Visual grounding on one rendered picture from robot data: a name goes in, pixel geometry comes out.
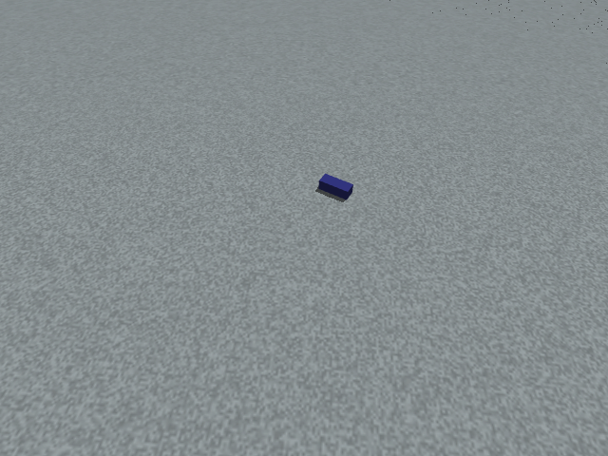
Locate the carton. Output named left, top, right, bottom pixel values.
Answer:
left=318, top=174, right=353, bottom=200

